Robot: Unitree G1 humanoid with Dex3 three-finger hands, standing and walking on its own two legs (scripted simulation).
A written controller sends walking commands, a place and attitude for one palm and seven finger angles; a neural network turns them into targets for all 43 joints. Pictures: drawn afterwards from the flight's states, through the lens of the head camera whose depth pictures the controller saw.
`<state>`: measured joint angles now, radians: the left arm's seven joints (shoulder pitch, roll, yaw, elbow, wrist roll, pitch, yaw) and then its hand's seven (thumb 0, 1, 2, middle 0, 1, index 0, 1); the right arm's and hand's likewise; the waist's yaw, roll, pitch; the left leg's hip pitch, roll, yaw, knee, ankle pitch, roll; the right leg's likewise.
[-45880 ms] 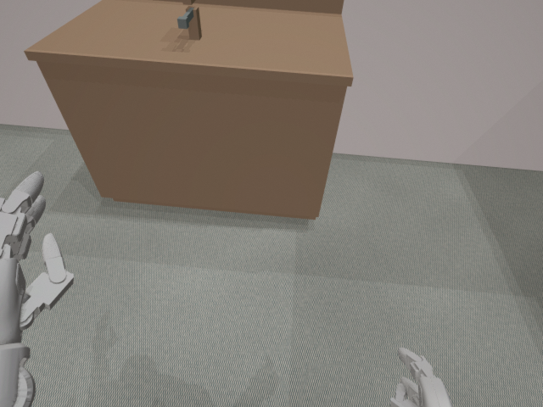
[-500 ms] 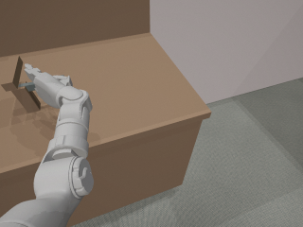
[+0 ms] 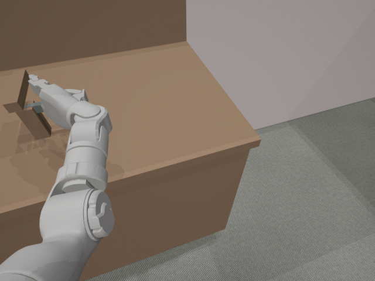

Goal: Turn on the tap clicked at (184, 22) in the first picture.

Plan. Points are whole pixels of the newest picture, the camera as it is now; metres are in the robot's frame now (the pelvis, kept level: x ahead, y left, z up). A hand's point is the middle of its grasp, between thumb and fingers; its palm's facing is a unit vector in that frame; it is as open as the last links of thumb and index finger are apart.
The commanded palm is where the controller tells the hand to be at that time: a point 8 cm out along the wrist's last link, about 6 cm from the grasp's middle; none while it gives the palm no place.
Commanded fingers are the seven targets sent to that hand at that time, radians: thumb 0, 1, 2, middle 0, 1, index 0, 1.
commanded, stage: lift the hand up off the lever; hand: left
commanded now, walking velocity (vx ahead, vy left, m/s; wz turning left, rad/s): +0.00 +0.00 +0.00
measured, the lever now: (76, 101) +0.52 +0.29 +0.11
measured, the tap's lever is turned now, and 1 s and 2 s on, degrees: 86 86 86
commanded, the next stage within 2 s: draw the hand back beside the body in 0.06 s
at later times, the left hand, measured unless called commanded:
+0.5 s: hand (74, 124) +0.38 +0.23 +0.16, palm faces +0.40 -0.90 -0.16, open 7.8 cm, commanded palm +0.34 +0.25 +0.18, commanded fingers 0.00 0.90 0.90 -0.17 -0.20 -0.17 -0.20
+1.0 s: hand (46, 164) +0.28 +0.24 +0.18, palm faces +0.34 -0.91 -0.23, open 7.6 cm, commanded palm +0.23 +0.27 +0.18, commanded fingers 0.00 0.90 0.90 -0.19 -0.28 -0.19 -0.28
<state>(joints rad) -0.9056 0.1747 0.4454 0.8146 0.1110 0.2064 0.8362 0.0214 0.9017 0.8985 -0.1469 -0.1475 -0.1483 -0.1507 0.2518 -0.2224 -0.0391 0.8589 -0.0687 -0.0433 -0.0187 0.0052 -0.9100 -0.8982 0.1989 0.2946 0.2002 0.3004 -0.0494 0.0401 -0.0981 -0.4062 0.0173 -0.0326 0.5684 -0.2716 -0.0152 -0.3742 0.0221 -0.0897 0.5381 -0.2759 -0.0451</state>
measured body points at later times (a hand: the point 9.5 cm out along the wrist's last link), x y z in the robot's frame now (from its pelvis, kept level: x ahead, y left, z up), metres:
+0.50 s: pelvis +0.01 +0.00 +0.01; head -0.01 -0.01 +0.46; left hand +0.36 +0.28 +0.17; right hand +0.12 -0.26 -0.10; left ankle +0.01 +0.13 -0.73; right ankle +0.00 -0.09 -0.73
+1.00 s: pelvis -0.01 +0.01 +0.02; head -0.03 +0.00 +0.47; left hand +0.25 +0.28 +0.19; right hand +0.17 -0.21 -0.07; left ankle +0.01 +0.13 -0.73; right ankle +0.00 -0.09 -0.73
